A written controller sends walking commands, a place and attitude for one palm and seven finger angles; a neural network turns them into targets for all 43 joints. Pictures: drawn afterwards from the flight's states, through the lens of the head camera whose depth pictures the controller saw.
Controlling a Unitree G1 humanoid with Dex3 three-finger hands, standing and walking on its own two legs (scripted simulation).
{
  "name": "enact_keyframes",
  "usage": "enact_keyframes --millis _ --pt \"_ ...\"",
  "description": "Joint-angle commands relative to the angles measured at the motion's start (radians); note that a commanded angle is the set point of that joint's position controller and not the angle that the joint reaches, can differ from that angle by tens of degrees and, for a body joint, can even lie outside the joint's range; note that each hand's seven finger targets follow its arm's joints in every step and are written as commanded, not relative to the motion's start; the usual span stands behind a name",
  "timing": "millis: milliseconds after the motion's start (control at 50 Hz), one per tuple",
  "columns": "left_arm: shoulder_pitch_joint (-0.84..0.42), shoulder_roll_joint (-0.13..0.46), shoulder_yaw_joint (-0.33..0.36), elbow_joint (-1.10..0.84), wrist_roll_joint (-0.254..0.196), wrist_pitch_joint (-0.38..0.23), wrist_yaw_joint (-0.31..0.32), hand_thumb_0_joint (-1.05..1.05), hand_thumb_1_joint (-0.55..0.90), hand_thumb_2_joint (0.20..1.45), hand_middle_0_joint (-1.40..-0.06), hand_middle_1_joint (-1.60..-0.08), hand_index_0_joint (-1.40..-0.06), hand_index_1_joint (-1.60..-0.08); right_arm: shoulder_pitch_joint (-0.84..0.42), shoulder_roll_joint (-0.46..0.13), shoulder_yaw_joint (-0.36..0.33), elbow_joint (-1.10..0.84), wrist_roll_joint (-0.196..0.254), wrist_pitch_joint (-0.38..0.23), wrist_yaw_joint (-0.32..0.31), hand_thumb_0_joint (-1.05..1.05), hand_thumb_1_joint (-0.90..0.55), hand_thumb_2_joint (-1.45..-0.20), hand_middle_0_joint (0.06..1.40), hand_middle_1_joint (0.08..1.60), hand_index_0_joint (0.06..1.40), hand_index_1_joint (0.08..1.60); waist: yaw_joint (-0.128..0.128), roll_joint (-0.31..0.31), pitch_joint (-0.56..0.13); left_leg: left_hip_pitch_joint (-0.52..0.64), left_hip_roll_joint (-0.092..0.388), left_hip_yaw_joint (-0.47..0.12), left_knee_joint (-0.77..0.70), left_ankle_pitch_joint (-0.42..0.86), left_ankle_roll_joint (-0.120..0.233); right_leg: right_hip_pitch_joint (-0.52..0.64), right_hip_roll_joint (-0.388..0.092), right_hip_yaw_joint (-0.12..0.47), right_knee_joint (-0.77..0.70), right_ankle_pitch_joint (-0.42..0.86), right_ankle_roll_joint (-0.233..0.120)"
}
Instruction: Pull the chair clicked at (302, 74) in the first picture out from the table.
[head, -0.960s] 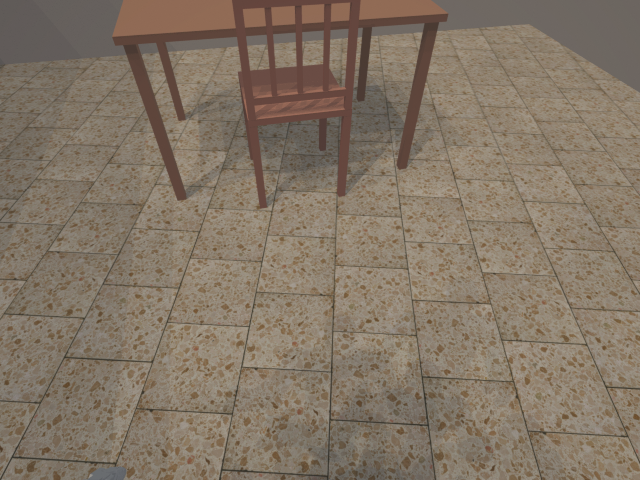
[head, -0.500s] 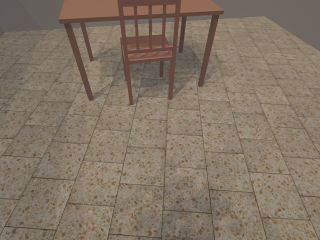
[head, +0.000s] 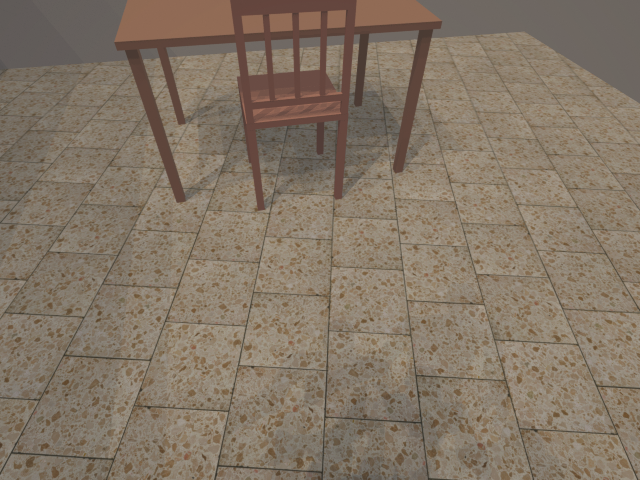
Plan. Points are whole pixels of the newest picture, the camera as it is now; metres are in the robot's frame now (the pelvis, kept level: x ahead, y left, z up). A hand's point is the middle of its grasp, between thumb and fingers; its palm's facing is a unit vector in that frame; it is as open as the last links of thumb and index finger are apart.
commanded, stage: look at it before walking up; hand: left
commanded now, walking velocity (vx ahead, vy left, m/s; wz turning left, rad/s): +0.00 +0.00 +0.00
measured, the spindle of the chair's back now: (296, 57) +1.44 +0.16 -0.09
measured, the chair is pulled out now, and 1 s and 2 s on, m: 0.00 0.00 0.00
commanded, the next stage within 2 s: walk to a spot facing it in 0.48 s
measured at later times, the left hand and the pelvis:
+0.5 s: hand out of the picture +0.07 +0.25 -0.16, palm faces -0.03 -0.94 -0.33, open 7.4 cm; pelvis +0.01 +0.00 +0.00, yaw +0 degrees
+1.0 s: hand out of the picture +0.08 +0.17 -0.20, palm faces -0.09 -0.98 -0.18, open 7.4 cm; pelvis +0.09 -0.01 -0.03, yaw -6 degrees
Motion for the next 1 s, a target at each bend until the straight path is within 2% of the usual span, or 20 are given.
enact_keyframes --millis 0,140,560,580,600,620,660,680,720,780,820,840,860,880,900,920,940,960,980 --pt "-0.037 0.200 0.041 -0.063 -0.004 -0.026 0.009 0.000 0.900 0.900 -0.200 -0.300 -0.200 -0.300 -0.050 -0.201 -0.038 -0.064 -0.001 -0.030 -0.015 0.000 -0.900 -0.900 0.200 0.300 0.200 0.300 0.002 -0.010 -0.037 -0.002 0.108 -0.100 -0.068 0.061 0.035 -0.012 -0.110 0.108 -0.086 0.013 -0.035" --pt "-0.038 0.200 0.041 -0.063 -0.004 -0.026 0.009 0.000 0.900 0.900 -0.200 -0.300 -0.200 -0.300 -0.051 -0.201 -0.038 -0.064 -0.001 -0.029 -0.014 0.000 -0.900 -0.900 0.200 0.300 0.200 0.300 0.002 0.004 -0.036 0.001 0.110 -0.100 -0.072 0.058 0.034 -0.015 -0.108 0.106 -0.086 0.013 -0.034" --pt "-0.033 0.201 0.040 -0.057 -0.005 -0.029 0.010 0.000 0.900 0.900 -0.200 -0.300 -0.200 -0.300 -0.061 -0.204 -0.035 -0.060 0.000 -0.030 -0.016 0.000 -0.900 -0.900 0.200 0.300 0.200 0.300 0.003 0.002 -0.067 0.037 0.116 -0.094 -0.067 0.140 0.032 0.022 -0.113 0.099 -0.079 0.121 -0.033" --pt "0.006 0.122 0.024 -0.036 -0.007 -0.020 0.012 0.000 0.900 0.900 -0.200 -0.300 -0.200 -0.300 -0.031 -0.127 -0.016 -0.043 -0.004 -0.022 -0.014 0.000 -0.900 -0.900 0.200 0.300 0.200 0.300 0.002 -0.005 -0.091 0.052 0.116 -0.076 -0.059 0.098 0.021 0.027 -0.110 0.098 -0.081 0.074 -0.024" --pt "0.039 0.078 0.014 -0.024 -0.005 -0.008 0.013 0.000 0.900 0.900 -0.200 -0.300 -0.200 -0.300 0.006 -0.077 -0.006 -0.031 -0.008 -0.013 -0.012 0.000 -0.900 -0.900 0.200 0.300 0.200 0.300 0.002 -0.008 -0.077 0.040 0.106 -0.060 -0.046 0.003 0.012 0.012 -0.102 0.103 -0.077 -0.043 -0.021" --pt "0.063 0.077 0.015 -0.020 0.000 -0.002 0.009 0.000 0.900 0.900 -0.200 -0.300 -0.200 -0.300 0.027 -0.073 -0.008 -0.027 -0.011 -0.007 -0.010 0.000 -0.900 -0.900 0.200 0.300 0.200 0.300 0.005 -0.020 -0.049 0.016 0.099 -0.052 -0.034 -0.120 0.014 -0.018 -0.093 0.118 -0.083 -0.172 -0.028" --pt "0.083 0.086 0.027 -0.029 0.005 0.008 -0.003 0.000 0.900 0.900 -0.200 -0.300 -0.200 -0.300 0.039 -0.078 -0.017 -0.037 -0.017 -0.001 -0.007 0.000 -0.900 -0.900 0.200 0.300 0.200 0.300 0.009 -0.037 0.059 -0.083 0.085 -0.048 -0.032 -0.326 0.020 -0.090 -0.082 0.160 -0.101 -0.361 -0.047" --pt "0.098 0.084 0.033 -0.035 0.007 0.009 -0.007 0.000 0.900 0.900 -0.200 -0.300 -0.200 -0.300 0.044 -0.077 -0.021 -0.045 -0.019 -0.001 -0.006 0.000 -0.900 -0.900 0.200 0.300 0.200 0.300 0.010 -0.041 0.099 -0.113 0.082 -0.042 -0.019 -0.372 0.023 -0.123 -0.079 0.178 -0.101 -0.410 -0.059" --pt "0.129 0.078 0.042 -0.047 0.006 0.005 -0.013 0.000 0.900 0.900 -0.200 -0.300 -0.200 -0.300 0.072 -0.076 -0.028 -0.053 -0.019 -0.008 -0.007 0.000 -0.900 -0.900 0.200 0.300 0.200 0.300 0.008 -0.021 0.102 -0.112 0.092 -0.046 0.008 -0.383 0.037 -0.146 -0.067 0.190 -0.064 -0.416 -0.079" --pt "0.160 0.041 0.051 -0.063 0.006 -0.011 -0.017 0.000 0.900 0.900 -0.200 -0.300 -0.200 -0.300 0.128 -0.067 -0.037 -0.059 -0.015 -0.029 -0.011 0.000 -0.900 -0.900 0.200 0.300 0.200 0.300 -0.004 0.010 0.077 -0.073 0.135 -0.082 0.020 -0.326 0.067 -0.162 -0.037 0.156 0.048 -0.302 -0.088" --pt "0.171 0.013 0.053 -0.075 0.007 -0.021 -0.019 0.000 0.900 0.900 -0.200 -0.300 -0.200 -0.300 0.166 -0.082 -0.051 -0.057 -0.010 -0.037 -0.014 0.000 -0.900 -0.900 0.200 0.300 0.200 0.300 -0.012 0.092 0.074 -0.016 0.202 -0.161 -0.021 -0.348 0.107 -0.238 0.005 0.098 0.170 -0.269 -0.076" --pt "0.162 -0.013 0.054 -0.085 0.007 -0.027 -0.020 0.000 0.900 0.900 -0.200 -0.300 -0.200 -0.300 0.201 -0.089 -0.057 -0.049 -0.010 -0.042 -0.018 0.000 -0.900 -0.900 0.200 0.300 0.200 0.300 -0.023 0.153 0.095 0.023 0.252 -0.215 -0.060 -0.305 0.136 -0.291 0.031 0.043 0.264 -0.210 -0.065" --pt "0.151 -0.040 0.050 -0.098 0.006 -0.035 -0.019 0.000 0.900 0.900 -0.200 -0.300 -0.200 -0.300 0.239 -0.084 -0.062 -0.040 -0.010 -0.049 -0.022 0.000 -0.900 -0.900 0.200 0.300 0.200 0.300 -0.030 0.197 0.099 0.106 0.300 -0.257 -0.076 -0.177 0.170 -0.364 0.036 -0.009 0.323 -0.195 -0.054" --pt "0.115 -0.051 0.049 -0.111 0.005 -0.043 -0.019 0.000 0.900 0.900 -0.200 -0.300 -0.200 -0.300 0.276 -0.068 -0.065 -0.026 -0.011 -0.054 -0.024 0.000 -0.900 -0.900 0.200 0.300 0.200 0.300 -0.047 0.198 0.108 0.168 0.330 -0.254 -0.068 -0.007 0.194 -0.419 0.019 -0.034 0.351 -0.262 -0.044" --pt "0.100 -0.060 0.052 -0.117 0.003 -0.049 -0.019 0.000 0.900 0.900 -0.200 -0.300 -0.200 -0.300 0.290 -0.054 -0.064 -0.018 -0.012 -0.055 -0.026 0.000 -0.900 -0.900 0.200 0.300 0.200 0.300 -0.048 0.181 0.113 0.167 0.340 -0.219 -0.040 0.122 0.199 -0.405 -0.008 -0.043 0.327 -0.297 -0.041" --pt "0.131 -0.066 0.056 -0.104 0.003 -0.054 -0.021 0.000 0.900 0.900 -0.200 -0.300 -0.200 -0.300 0.278 -0.042 -0.061 -0.014 -0.013 -0.054 -0.027 0.000 -0.900 -0.900 0.200 0.300 0.200 0.300 -0.024 0.137 0.104 0.120 0.321 -0.162 0.025 0.186 0.176 -0.310 -0.010 -0.055 0.245 -0.269 -0.045" --pt "0.237 -0.076 0.064 -0.066 0.007 -0.057 -0.022 0.000 0.900 0.900 -0.200 -0.300 -0.200 -0.300 0.235 -0.030 -0.056 -0.021 -0.013 -0.054 -0.028 0.000 -0.900 -0.900 0.200 0.300 0.200 0.300 0.038 0.087 0.062 -0.028 0.254 -0.040 0.177 0.212 0.119 -0.067 -0.004 -0.063 0.110 -0.138 -0.063" --pt "0.412 -0.015 0.083 -0.007 0.012 -0.066 -0.014 0.000 0.900 0.900 -0.200 -0.300 -0.200 -0.300 0.182 0.017 -0.047 -0.054 -0.002 -0.063 -0.021 0.000 -0.900 -0.900 0.200 0.300 0.200 0.300 0.111 -0.131 -0.008 -0.283 0.133 0.113 0.480 0.165 0.052 0.229 -0.124 0.168 0.001 -0.034 -0.122" --pt "0.588 0.065 0.099 0.048 0.003 -0.075 0.003 0.000 0.900 0.900 -0.200 -0.300 -0.200 -0.300 0.071 0.062 -0.036 -0.119 0.000 -0.079 -0.012 0.000 -0.900 -0.900 0.200 0.300 0.200 0.300 0.157 -0.328 -0.020 -0.535 0.028 0.175 0.715 -0.305 0.013 0.375 -0.352 0.515 -0.114 0.231 -0.221"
